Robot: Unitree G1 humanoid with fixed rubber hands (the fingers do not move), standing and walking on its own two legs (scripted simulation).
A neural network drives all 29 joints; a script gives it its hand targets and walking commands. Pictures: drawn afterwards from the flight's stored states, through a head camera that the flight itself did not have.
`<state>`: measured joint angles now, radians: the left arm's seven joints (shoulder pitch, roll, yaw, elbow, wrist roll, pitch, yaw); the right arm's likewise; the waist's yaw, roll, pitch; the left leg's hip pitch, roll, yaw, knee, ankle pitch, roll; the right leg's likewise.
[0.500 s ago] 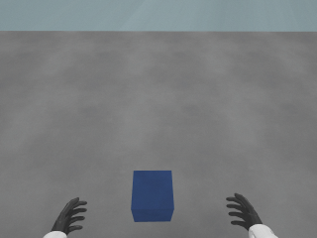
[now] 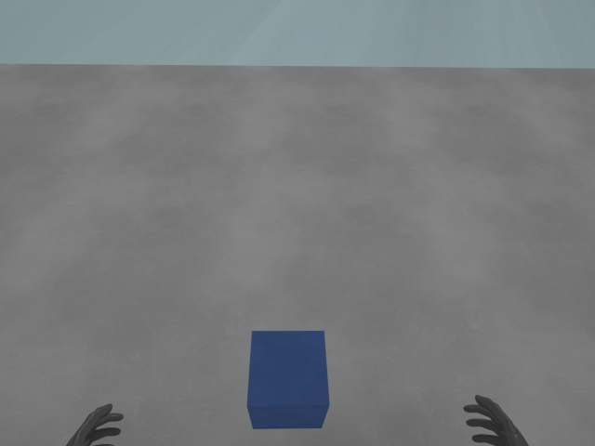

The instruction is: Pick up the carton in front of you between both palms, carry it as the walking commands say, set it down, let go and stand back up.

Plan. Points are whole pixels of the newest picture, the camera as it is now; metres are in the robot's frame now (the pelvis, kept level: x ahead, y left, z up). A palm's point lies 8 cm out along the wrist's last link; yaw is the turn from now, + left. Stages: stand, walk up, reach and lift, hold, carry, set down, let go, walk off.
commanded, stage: stand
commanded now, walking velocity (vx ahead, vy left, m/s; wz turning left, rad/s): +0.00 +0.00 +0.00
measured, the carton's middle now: (287, 381) +0.41 +0.00 -0.65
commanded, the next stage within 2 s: none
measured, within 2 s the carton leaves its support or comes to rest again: neither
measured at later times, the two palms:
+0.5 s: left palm out of the picture +0.09 +0.30 -0.09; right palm out of the picture +0.09 -0.30 -0.09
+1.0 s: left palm out of the picture +0.06 +0.31 -0.10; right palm out of the picture +0.07 -0.31 -0.09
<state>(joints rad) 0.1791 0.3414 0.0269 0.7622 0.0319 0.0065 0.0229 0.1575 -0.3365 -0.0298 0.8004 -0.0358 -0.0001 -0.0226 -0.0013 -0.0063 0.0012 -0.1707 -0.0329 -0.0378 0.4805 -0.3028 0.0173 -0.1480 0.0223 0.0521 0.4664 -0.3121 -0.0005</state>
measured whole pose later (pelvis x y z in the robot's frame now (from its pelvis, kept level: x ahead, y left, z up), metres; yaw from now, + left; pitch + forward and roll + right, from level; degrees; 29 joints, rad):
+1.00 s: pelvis -0.03 +0.00 +0.01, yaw +0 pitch -3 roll +0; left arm 0.14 0.38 0.00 0.99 0.02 -0.01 0.01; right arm 0.13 -0.38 -0.01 1.02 -0.02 -0.02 -0.01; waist 0.00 -0.01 0.03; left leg -0.11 -0.04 -0.04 0.36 -0.20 0.02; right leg -0.09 0.01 0.05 0.35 -0.21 0.00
